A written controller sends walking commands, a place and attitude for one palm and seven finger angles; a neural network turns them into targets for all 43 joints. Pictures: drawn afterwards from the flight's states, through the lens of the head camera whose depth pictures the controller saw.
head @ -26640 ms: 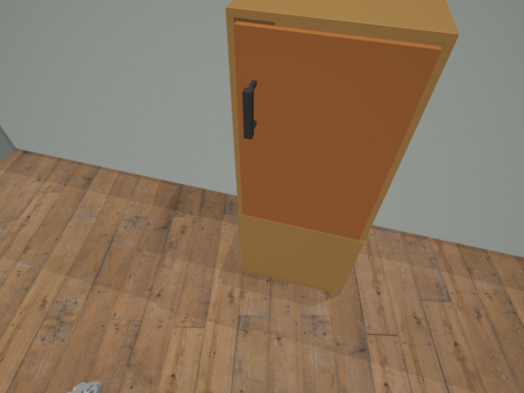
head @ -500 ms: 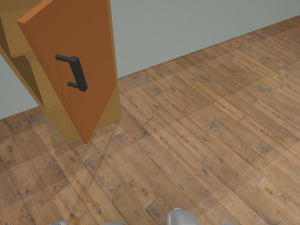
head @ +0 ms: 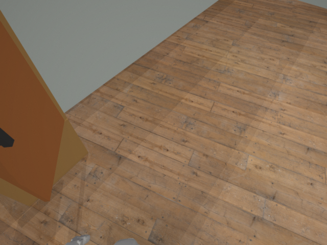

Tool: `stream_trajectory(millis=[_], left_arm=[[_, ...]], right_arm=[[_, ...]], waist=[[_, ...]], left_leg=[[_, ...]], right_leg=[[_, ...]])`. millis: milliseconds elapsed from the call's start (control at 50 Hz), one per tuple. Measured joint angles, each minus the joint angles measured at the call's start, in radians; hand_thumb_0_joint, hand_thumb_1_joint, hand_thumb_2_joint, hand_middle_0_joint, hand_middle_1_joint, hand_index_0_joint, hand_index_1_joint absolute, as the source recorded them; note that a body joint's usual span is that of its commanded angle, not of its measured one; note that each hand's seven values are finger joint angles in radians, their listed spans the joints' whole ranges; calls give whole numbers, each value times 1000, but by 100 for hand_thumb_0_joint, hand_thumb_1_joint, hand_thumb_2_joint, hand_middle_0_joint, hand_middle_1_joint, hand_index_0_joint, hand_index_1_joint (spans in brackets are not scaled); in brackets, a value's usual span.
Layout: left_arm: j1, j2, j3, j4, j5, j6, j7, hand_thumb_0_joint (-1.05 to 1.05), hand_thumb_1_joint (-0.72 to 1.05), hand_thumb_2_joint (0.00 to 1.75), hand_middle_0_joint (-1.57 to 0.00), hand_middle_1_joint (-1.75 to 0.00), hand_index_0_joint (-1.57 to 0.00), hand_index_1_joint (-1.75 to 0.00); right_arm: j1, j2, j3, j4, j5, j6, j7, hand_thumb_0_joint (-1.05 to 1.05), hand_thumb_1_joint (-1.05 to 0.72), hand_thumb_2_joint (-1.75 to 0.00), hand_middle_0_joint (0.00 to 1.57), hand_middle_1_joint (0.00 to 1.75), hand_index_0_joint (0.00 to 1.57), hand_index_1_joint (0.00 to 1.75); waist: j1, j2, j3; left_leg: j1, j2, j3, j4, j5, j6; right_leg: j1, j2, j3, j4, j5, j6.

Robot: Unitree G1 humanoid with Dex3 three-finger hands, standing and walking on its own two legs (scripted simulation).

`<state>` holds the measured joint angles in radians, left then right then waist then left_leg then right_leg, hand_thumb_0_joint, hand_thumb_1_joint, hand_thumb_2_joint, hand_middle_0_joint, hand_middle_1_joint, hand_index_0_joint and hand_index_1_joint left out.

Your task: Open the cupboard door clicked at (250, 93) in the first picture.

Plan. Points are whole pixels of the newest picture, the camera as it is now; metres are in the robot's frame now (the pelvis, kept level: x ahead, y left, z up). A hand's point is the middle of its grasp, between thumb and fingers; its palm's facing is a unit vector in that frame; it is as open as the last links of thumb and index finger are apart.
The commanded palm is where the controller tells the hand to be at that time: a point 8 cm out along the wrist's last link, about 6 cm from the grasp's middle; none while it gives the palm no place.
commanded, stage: walk to a spot facing it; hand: left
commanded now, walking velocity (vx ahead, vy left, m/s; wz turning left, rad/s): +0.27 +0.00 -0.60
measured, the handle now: out of the picture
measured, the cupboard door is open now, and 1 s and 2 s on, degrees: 45 45 45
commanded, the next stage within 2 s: turn to face it in 1.68 s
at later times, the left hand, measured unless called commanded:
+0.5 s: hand (146, 176) +0.33 +0.07 -0.17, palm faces -0.36 -0.91 -0.20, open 7.4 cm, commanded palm none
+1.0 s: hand (152, 151) +0.43 +0.06 -0.18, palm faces -0.42 -0.89 -0.16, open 7.4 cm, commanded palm none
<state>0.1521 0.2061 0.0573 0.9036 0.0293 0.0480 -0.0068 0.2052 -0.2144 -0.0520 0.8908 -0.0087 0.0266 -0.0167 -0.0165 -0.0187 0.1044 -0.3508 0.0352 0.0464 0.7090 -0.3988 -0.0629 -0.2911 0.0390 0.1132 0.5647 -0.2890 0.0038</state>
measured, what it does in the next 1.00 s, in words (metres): walks ahead, turning right: left foot, then right foot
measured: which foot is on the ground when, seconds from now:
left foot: up 0.00-0.00, down 0.02-0.44, up 0.46-0.88, down 0.90-1.00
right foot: down 0.00-0.02, up 0.04-0.44, down 0.46-0.90, up 0.92-1.00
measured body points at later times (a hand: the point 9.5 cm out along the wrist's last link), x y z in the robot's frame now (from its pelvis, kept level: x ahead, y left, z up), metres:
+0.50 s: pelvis +0.13 -0.06 -0.02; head +0.19 -0.09 +0.43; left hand +0.35 +0.12 -0.15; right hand -0.04 -0.24 -0.16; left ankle +0.03 +0.12 -0.68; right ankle +0.15 -0.16 -0.73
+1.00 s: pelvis +0.36 -0.11 +0.00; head +0.41 -0.11 +0.44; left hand +0.45 +0.10 -0.17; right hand +0.36 -0.38 -0.13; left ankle +0.44 -0.05 -0.73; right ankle +0.20 -0.16 -0.64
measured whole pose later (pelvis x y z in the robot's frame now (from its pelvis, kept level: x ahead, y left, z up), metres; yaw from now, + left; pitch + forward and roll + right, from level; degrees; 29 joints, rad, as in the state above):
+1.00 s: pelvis +0.36 -0.11 +0.00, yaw -30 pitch +0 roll +0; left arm 0.32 0.20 0.07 1.08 0.02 -0.02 -0.02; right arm 0.12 -0.16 -0.03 0.90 -0.04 -0.08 0.00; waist 0.04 -0.05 0.08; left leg -0.35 0.05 0.15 0.61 -0.27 0.04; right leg -0.34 0.01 0.01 1.17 -0.41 -0.04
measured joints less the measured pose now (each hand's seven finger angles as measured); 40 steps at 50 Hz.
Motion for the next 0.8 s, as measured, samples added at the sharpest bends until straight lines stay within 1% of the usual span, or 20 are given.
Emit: stream_trajectory(millis=[20, 40, 60, 80, 100, 140, 200, 260, 340, 400, 440, 460, 480, 520, 540, 560, 620, 680, 740, 800], left_arm=[[12, -3, 2, 0, -2, 4, -3, 1, 90, 90, -21, -30, -21, -30], [17, -3, 6, 3, -5, 10, -6, 1, 90, 90, -21, -30, -21, -30], [20, 1, 11, 7, -4, 15, -12, 1, 90, 90, -21, -30, -21, -30], [21, 5, 16, 12, 1, 17, -18, 1, 90, 90, -21, -30, -20, -30], [22, 11, 20, 16, 6, 15, -25, 1, 90, 90, -21, -30, -20, -30], [21, 20, 27, 18, 11, 7, -38, 1, 90, 90, -20, -30, -20, -30], [16, 23, 30, 14, 11, -3, -48, 1, 90, 90, -20, -30, -20, -30], [1, 18, 27, 17, 9, -3, -51, 1, 91, 90, -20, -30, -20, -30], [-35, 7, 20, 23, 8, 0, -56, 1, 91, 90, -20, -30, -20, -30], [-69, 0, 15, 18, 7, -6, -58, 1, 91, 90, -20, -30, -20, -30], [-85, -1, 10, 7, 6, -27, -59, 1, 91, 90, -20, -30, -20, -30], [-89, 4, 11, -2, 6, -47, -56, 1, 90, 90, -20, -30, -20, -30], [-93, 4, 14, -7, 0, -67, -47, 1, 90, 90, -20, -30, -20, -30], [-84, -1, 11, -5, -11, -82, -28, 1, 91, 90, -20, -30, -20, -30], [-72, -4, 9, 0, -12, -82, -20, 1, 91, 90, -20, -30, -20, -30], [-56, -8, 6, 9, -11, -80, -13, 1, 91, 90, -20, -30, -20, -30], [-1, -20, 3, 46, -5, -78, -3, 0, 91, 90, -20, -30, -20, -30], [51, -18, 12, 76, -4, -86, 0, 0, 93, 90, -21, -30, -20, -30], [96, -18, 9, 100, -4, -95, -6, 0, 93, 90, -21, -30, -20, -30], [133, -20, 5, 119, -4, -99, -6, 0, 92, 90, -20, -30, -20, -30]], right_arm=[[13, -1, 6, -8, -3, -14, 0, 1, -91, -90, 20, 30, 20, 30], [21, 3, 10, -11, -12, -28, -2, 0, -91, -90, 20, 30, 20, 30], [29, 11, 16, -9, -19, -37, -4, 0, -91, -90, 20, 30, 20, 30], [40, 19, 22, -7, -24, -43, -4, 0, -91, -90, 20, 30, 20, 30], [56, 27, 27, -4, -27, -47, -3, 0, -91, -90, 20, 30, 20, 30], [90, 42, 34, 6, -27, -55, -4, 0, -91, -90, 20, 30, 20, 30], [137, 55, 40, 28, -22, -67, -8, 0, -91, -90, 20, 30, 20, 30], [178, 61, 39, 52, -21, -76, -8, 0, -91, -90, 20, 30, 20, 30], [222, 58, 31, 85, -26, -72, -4, 0, -91, -90, 20, 30, 20, 30], [251, 48, 25, 107, -30, -65, 1, 0, -91, -90, 20, 30, 20, 30], [275, 42, 24, 122, -25, -58, 5, 0, -91, -90, 20, 30, 20, 30], [283, 46, 26, 133, -16, -51, 10, 0, -91, -90, 20, 30, 20, 30], [268, 45, 26, 146, -7, -37, 15, 1, -91, -90, 20, 30, 20, 30], [214, 38, 18, 159, -1, -15, 18, 1, -91, -90, 20, 30, 20, 30], [184, 35, 12, 157, -3, -12, 17, 1, -91, -90, 20, 30, 20, 30], [154, 32, 7, 149, -6, -11, 17, 1, -91, -90, 20, 30, 20, 30], [73, 29, -1, 106, -14, -23, 18, 1, -91, -90, 20, 30, 20, 30], [11, 31, -5, 65, -17, -36, 22, 1, -91, -90, 20, 30, 20, 30], [-42, 32, -5, 42, -15, -43, 27, 1, -91, -90, 20, 30, 19, 30], [-87, 32, -3, 30, -12, -49, 33, 0, -91, -90, 20, 30, 19, 30]], waist=[[0, 8, -18], [-3, 12, -27], [-1, 6, -29], [0, 2, -31], [1, -2, -33], [7, -12, -36], [16, -13, -35], [9, -8, -29], [-15, 2, -14], [-36, 16, 0], [-42, 30, 5], [-37, 22, 5], [-29, 20, 16], [-27, 23, 36], [-26, 25, 38], [-26, 26, 36], [-26, 22, 13], [-13, 21, -12], [8, 22, -25], [34, 19, -27]], left_leg=[[36, 4, -3, -91, -3, 16], [34, 10, -2, -101, 47, 39], [35, 16, 11, -87, 60, 59], [47, 24, 26, -88, 60, 71], [67, 31, 39, -106, 60, 76], [118, 40, 67, -172, 74, 72], [190, 53, 114, -262, 95, 62], [246, 65, 160, -306, 88, 53], [305, 80, 222, -316, 47, 29], [340, 100, 264, -285, -6, 1], [336, 133, 273, -196, -66, -18], [297, 151, 266, -80, -91, -11], [234, 156, 211, 91, -122, -3], [88, 129, 85, 401, -102, 13], [24, 119, 50, 485, -60, 16], [-31, 115, 29, 521, -19, 16], [-147, 112, 4, 455, 60, 8], [-211, 105, -11, 338, 115, 1], [-232, 92, -13, 225, 152, -1], [-212, 72, -2, 99, 164, 4]], right_leg=[[-16, 13, 3, 28, -28, -2], [-43, 20, -4, 93, -114, -4], [-77, 19, -20, 186, -177, -6], [-115, 14, -43, 287, -204, -6], [-151, 5, -67, 382, -192, -4], [-213, -27, -105, 517, -114, 5], [-275, -69, -137, 576, -22, 17], [-298, -96, -160, 506, 13, 20], [-274, -113, -196, 307, 23, 8], [-225, -99, -224, 182, -7, -19], [-157, -72, -247, 94, -12, -50], [-133, -69, -245, 63, 34, -73], [-139, -62, -241, 100, 47, -82], [-115, -45, -234, 123, 10, -84], [-90, -35, -229, 101, 1, -83], [-64, -24, -222, 66, 4, -80], [12, -4, -194, -50, 36, -79], [76, 11, -169, -134, 45, -81], [137, 20, -148, -181, 29, -75], [194, 21, -130, -197, -8, -63]])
